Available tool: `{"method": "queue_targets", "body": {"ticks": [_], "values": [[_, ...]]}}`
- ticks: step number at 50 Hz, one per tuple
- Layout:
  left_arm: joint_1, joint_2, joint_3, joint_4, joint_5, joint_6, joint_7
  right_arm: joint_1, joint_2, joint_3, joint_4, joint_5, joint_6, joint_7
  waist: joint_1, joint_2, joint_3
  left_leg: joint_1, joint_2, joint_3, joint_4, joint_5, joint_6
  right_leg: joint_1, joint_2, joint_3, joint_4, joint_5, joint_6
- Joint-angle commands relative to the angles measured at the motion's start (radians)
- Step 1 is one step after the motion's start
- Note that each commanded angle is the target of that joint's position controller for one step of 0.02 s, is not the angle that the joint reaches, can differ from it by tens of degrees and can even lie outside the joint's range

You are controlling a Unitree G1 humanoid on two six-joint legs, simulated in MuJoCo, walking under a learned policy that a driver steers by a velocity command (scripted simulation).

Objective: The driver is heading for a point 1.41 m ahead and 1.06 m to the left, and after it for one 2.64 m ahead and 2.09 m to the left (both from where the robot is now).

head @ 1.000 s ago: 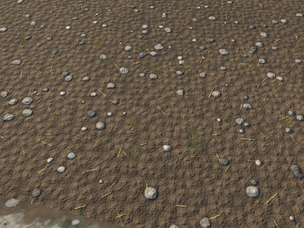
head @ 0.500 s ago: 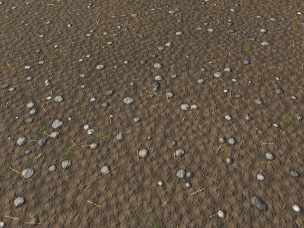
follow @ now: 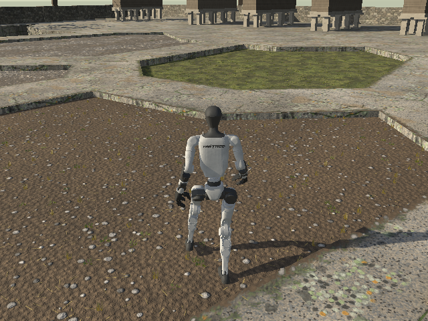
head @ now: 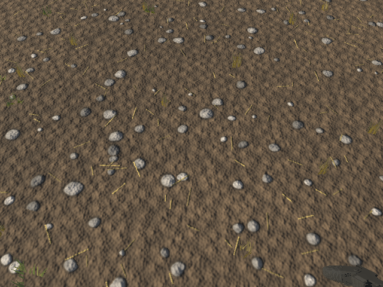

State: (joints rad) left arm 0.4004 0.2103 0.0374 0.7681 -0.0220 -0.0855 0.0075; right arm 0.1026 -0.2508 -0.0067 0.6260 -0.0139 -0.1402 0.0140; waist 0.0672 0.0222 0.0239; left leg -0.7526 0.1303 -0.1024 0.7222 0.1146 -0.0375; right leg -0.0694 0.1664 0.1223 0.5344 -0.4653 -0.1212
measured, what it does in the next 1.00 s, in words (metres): goes down, turning left: left foot, then right foot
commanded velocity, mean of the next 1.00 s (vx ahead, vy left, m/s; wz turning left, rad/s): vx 1.00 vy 0.00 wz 0.70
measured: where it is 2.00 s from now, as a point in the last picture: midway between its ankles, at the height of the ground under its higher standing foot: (59, 110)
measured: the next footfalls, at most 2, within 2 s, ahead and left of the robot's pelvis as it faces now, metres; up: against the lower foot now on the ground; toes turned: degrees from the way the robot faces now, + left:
left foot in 0.10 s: +0.34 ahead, +0.16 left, +0.00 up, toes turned +0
right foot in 0.56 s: +0.75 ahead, +0.02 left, +0.00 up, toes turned +29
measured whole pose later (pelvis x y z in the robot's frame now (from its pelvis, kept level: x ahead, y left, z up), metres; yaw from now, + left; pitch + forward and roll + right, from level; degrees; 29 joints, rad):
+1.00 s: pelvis +0.85 +0.28 -0.02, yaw +47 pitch +0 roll -3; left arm 0.45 0.30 0.06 0.87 0.01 -0.08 0.02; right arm 0.02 -0.31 -0.03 0.54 0.04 -0.04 0.08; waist 0.08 0.03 0.05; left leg -0.68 0.01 0.11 0.76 -0.04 0.15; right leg 0.28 -0.01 -0.26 0.41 -0.50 0.06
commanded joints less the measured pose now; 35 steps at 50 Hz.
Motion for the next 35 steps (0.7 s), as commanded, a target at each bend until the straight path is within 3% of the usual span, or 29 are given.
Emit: {"method": "queue_targets", "body": {"ticks": [1, 2, 3, 4, 5, 6, 7, 8, 9, 10, 11, 12, 13, 14, 16, 18, 20, 23, 25, 26, 27, 28, 29, 30, 31, 32, 33, 34, 35], "values": [[-0.024, 0.206, 0.057, -0.050, -0.009, -0.025, -0.003, -0.086, -0.087, -0.026, -0.087, 0.027, -0.015, 0.006, 0.009, -0.048, 0.052, 0.360, -0.073, 0.123, -0.133, 0.079, 0.035, -0.269, -0.233, 0.125, -0.255, 0.349, -0.142], [-0.020, 0.215, 0.059, -0.040, 0.003, -0.018, -0.008, -0.059, -0.118, -0.040, -0.085, 0.038, -0.015, 0.005, -0.010, -0.059, 0.039, 0.343, -0.092, 0.137, -0.154, 0.003, 0.064, -0.132, -0.257, 0.114, -0.215, 0.553, -0.123], [-0.035, 0.228, 0.060, -0.035, 0.026, -0.009, -0.014, 0.033, -0.158, -0.063, -0.065, 0.047, -0.012, 0.003, -0.069, -0.085, -0.013, 0.379, -0.132, 0.173, -0.136, -0.081, 0.097, -0.010, -0.277, 0.087, -0.128, 0.844, -0.099], [-0.084, 0.234, 0.059, -0.036, 0.055, 0.002, -0.019, 0.215, -0.206, -0.091, -0.019, 0.062, 0.001, -0.001, -0.180, -0.118, -0.094, 0.502, -0.174, 0.210, -0.089, -0.148, 0.133, 0.039, -0.280, 0.035, 0.063, 1.153, -0.070], [-0.155, 0.228, 0.054, -0.045, 0.065, 0.007, -0.016, 0.459, -0.238, -0.102, 0.038, 0.061, 0.021, -0.005, -0.315, -0.104, -0.176, 0.742, -0.156, 0.176, -0.028, -0.169, 0.158, -0.088, -0.265, -0.026, 0.385, 1.222, -0.028], [-0.002, 0.086, 0.022, -0.067, 0.049, -0.008, -0.022, 0.553, -0.302, -0.110, 0.064, 0.036, 0.029, -0.001, -0.226, 0.248, -0.305, 1.042, 0.025, -0.289, -0.116, -0.517, 0.330, -0.423, -0.110, -0.090, 0.935, 0.577, 0.063], [0.081, 0.059, -0.005, -0.063, 0.002, -0.032, -0.040, 0.548, -0.242, -0.096, 0.091, 0.030, 0.024, 0.016, -0.163, 0.437, -0.348, 1.138, 0.138, -0.827, -0.466, -0.903, 0.398, -0.636, -0.039, -0.002, 1.018, 0.026, 0.060], [-0.035, 0.140, 0.009, -0.088, -0.030, -0.048, -0.047, 0.442, -0.168, -0.084, 0.056, 0.018, 0.027, 0.008, -0.169, 0.259, -0.189, 1.049, 0.159, -0.843, -0.517, -1.036, 0.348, -0.740, -0.112, 0.037, 0.992, 0.081, 0.020], [-0.200, 0.158, 0.005, -0.129, -0.016, -0.058, -0.046, 0.383, -0.153, -0.079, 0.038, 0.011, 0.030, 0.015, -0.172, 0.055, -0.079, 0.877, 0.126, -0.719, -0.504, -0.859, 0.309, -0.707, -0.144, 0.019, 0.884, 0.136, 0.005], [-0.276, 0.128, 0.000, -0.154, 0.008, -0.067, -0.041, 0.350, -0.155, -0.077, 0.040, 0.007, 0.027, 0.026, -0.139, -0.044, -0.020, 0.744, 0.082, -0.627, -0.504, -0.710, 0.305, -0.665, -0.162, 0.013, 0.784, 0.140, 0.001], [-0.301, 0.128, 0.000, -0.155, 0.037, -0.073, -0.035, 0.350, -0.135, -0.072, 0.049, 0.012, 0.024, 0.033, -0.126, -0.047, -0.014, 0.657, 0.006, -0.456, -0.466, -0.468, 0.288, -0.575, -0.192, 0.014, 0.670, 0.143, -0.002], [-0.249, 0.107, 0.004, -0.157, 0.035, -0.069, -0.033, 0.303, -0.124, -0.065, 0.040, 0.018, 0.029, 0.028, -0.061, 0.005, -0.032, 0.638, -0.017, -0.450, -0.494, -0.521, 0.304, -0.558, -0.198, 0.020, 0.605, 0.167, 0.017], [-0.244, 0.130, 0.007, -0.143, 0.035, -0.065, -0.028, 0.276, -0.129, -0.067, 0.035, 0.028, 0.029, 0.023, -0.053, 0.027, -0.014, 0.592, -0.026, -0.452, -0.518, -0.503, 0.315, -0.537, -0.209, 0.017, 0.544, 0.170, 0.036], [-0.258, 0.136, 0.011, -0.147, 0.035, -0.060, -0.023, 0.276, -0.126, -0.065, 0.035, 0.034, 0.028, 0.016, -0.050, 0.010, 0.009, 0.559, -0.022, -0.440, -0.525, -0.475, 0.326, -0.542, -0.212, 0.013, 0.491, 0.171, 0.060], [-0.341, 0.126, 0.003, -0.172, 0.039, -0.054, -0.013, 0.305, -0.139, -0.069, 0.041, 0.047, 0.028, 0.002, -0.072, -0.018, 0.057, 0.508, -0.028, -0.399, -0.548, -0.411, 0.332, -0.566, -0.208, -0.008, 0.348, 0.272, 0.103], [-0.449, 0.108, -0.003, -0.200, 0.042, -0.062, -0.016, 0.323, -0.144, -0.072, 0.049, 0.049, 0.036, -0.015, -0.112, 0.006, 0.084, 0.426, -0.072, -0.332, -0.557, -0.351, 0.301, -0.490, -0.180, -0.031, 0.176, 0.448, 0.135], [-0.520, 0.090, -0.005, -0.227, 0.036, -0.070, -0.024, 0.347, -0.143, -0.075, 0.066, 0.053, 0.044, -0.019, -0.143, 0.035, 0.082, 0.350, -0.097, -0.305, -0.554, -0.348, 0.266, -0.359, -0.139, -0.055, 0.066, 0.574, 0.150], [-0.564, 0.129, 0.017, -0.253, 0.011, -0.076, -0.023, 0.382, -0.128, -0.076, 0.097, 0.067, 0.050, -0.020, -0.160, 0.071, 0.061, 0.439, -0.093, -0.356, -0.499, -0.360, 0.231, -0.277, -0.119, -0.019, -0.046, 0.597, 0.162], [-0.561, 0.166, 0.036, -0.262, -0.005, -0.085, -0.019, 0.383, -0.128, -0.082, 0.109, 0.070, 0.061, -0.028, -0.143, 0.097, 0.050, 0.552, -0.074, -0.386, -0.420, -0.234, 0.213, -0.264, -0.125, -0.007, -0.100, 0.525, 0.153], [-0.497, 0.200, 0.054, -0.252, -0.009, -0.091, -0.014, 0.366, -0.139, -0.088, 0.105, 0.066, 0.067, -0.029, -0.101, 0.110, 0.009, 0.592, -0.076, -0.383, -0.331, -0.056, 0.197, -0.198, -0.120, -0.021, -0.107, 0.470, 0.135], [-0.357, 0.233, 0.074, -0.232, -0.013, -0.093, -0.006, 0.333, -0.149, -0.090, 0.091, 0.052, 0.073, -0.024, -0.017, 0.113, -0.095, 0.599, -0.102, -0.343, -0.159, 0.108, 0.167, -0.041, -0.151, -0.020, -0.093, 0.442, 0.104], [-0.100, 0.265, 0.087, -0.195, -0.015, -0.081, 0.008, 0.272, -0.125, -0.077, 0.048, 0.019, 0.078, -0.017, 0.107, 0.093, -0.294, 0.454, -0.124, -0.294, 0.128, 0.072, 0.142, 0.292, -0.271, 0.058, 0.004, 0.321, 0.055], [0.054, 0.337, 0.097, -0.159, 0.015, -0.068, 0.004, 0.426, 0.006, -0.036, 0.027, 0.049, 0.067, -0.011, 0.052, -0.292, -0.501, 0.067, -0.253, -0.166, 0.517, -0.500, 0.083, 0.719, -0.560, 0.577, -0.074, -0.071, -0.125], [0.044, 0.288, 0.088, -0.144, 0.009, -0.061, -0.013, 0.438, -0.033, -0.021, 0.016, 0.094, 0.068, -0.025, 0.046, -0.456, -0.492, -0.099, -0.157, -0.107, 0.695, -0.626, 0.089, 0.701, -0.625, 0.834, -0.197, -0.379, -0.132], [-0.017, 0.203, 0.072, -0.158, 0.010, -0.049, -0.005, 0.314, -0.107, -0.039, 0.016, 0.086, 0.073, -0.032, 0.081, -0.320, -0.296, -0.172, -0.110, -0.066, 0.730, -0.540, 0.092, 0.551, -0.564, 0.674, -0.229, -0.314, -0.083], [-0.041, 0.184, 0.065, -0.138, 0.019, -0.038, 0.000, 0.214, -0.133, -0.046, 0.002, 0.056, 0.075, -0.030, 0.082, -0.142, -0.164, -0.160, -0.076, -0.027, 0.706, -0.479, 0.093, 0.398, -0.522, 0.490, -0.233, -0.094, -0.052], [-0.057, 0.173, 0.060, -0.114, 0.037, -0.031, -0.003, 0.132, -0.118, -0.047, -0.022, 0.030, 0.072, -0.022, 0.066, -0.038, -0.069, -0.127, -0.045, -0.013, 0.666, -0.445, 0.099, 0.255, -0.481, 0.363, -0.252, 0.092, -0.040], [-0.085, 0.153, 0.052, -0.098, 0.051, -0.033, -0.004, 0.128, -0.095, -0.050, -0.039, 0.037, 0.078, -0.011, 0.020, -0.066, -0.033, -0.083, -0.011, -0.020, 0.637, -0.421, 0.103, 0.158, -0.458, 0.278, -0.271, 0.182, -0.038], [-0.108, 0.119, 0.043, -0.081, 0.047, -0.034, -0.010, 0.132, -0.072, -0.047, -0.046, 0.055, 0.091, -0.003, -0.006, -0.086, -0.006, -0.069, 0.013, -0.017, 0.627, -0.425, 0.107, 0.102, -0.434, 0.200, -0.289, 0.230, -0.030]]}}
Keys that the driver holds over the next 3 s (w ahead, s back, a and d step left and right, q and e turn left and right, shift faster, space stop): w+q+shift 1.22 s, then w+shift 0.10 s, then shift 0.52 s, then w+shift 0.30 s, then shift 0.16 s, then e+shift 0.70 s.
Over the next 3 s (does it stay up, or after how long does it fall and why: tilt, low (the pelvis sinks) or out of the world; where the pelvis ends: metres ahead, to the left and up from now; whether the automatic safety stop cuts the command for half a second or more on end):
stays up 1.39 0.96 0.02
